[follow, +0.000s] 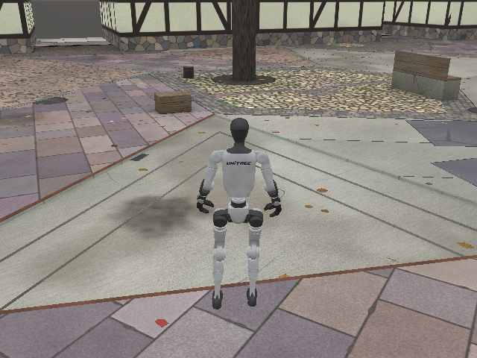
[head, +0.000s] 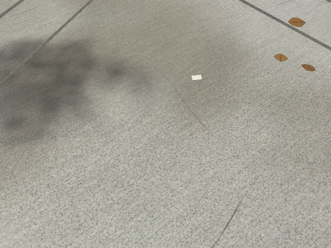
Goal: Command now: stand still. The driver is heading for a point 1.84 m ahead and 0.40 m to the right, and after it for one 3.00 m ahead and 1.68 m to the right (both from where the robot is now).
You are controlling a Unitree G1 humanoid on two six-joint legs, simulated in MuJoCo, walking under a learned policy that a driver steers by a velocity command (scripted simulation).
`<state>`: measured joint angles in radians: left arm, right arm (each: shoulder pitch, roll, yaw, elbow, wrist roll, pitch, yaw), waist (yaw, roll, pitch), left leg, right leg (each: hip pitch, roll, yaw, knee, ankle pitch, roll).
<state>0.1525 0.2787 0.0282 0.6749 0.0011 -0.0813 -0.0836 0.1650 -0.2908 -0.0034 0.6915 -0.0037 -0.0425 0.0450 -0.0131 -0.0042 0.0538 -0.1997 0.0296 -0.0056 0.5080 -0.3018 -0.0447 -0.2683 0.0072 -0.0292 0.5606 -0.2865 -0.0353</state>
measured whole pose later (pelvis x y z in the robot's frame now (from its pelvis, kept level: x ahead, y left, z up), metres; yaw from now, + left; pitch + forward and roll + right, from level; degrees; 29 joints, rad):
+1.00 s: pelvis +0.21 +0.06 -0.01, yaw -7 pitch +0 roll +2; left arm 0.14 0.23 0.00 0.77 0.06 -0.06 -0.09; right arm 0.53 -0.19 0.04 0.90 -0.10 -0.11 0.02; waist -0.07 -0.04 -0.02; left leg 0.15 -0.07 0.16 0.23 -0.39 0.05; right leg -0.70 -0.06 0.04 0.67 0.36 -0.05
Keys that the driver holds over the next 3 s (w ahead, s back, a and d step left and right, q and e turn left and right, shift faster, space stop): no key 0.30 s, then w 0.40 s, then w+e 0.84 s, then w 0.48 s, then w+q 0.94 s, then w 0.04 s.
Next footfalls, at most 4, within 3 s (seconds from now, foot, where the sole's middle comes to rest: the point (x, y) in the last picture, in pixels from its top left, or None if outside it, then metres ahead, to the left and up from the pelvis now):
0.64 left None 0.10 0.15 -0.77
1.18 right None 0.50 -0.07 -0.86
1.60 left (166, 183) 0.81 0.03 -0.86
2.12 right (234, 171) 0.87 -0.31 -0.86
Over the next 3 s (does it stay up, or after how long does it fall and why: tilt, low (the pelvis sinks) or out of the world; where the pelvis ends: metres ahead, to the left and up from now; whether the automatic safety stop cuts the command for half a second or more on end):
stays up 1.24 -0.27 -0.08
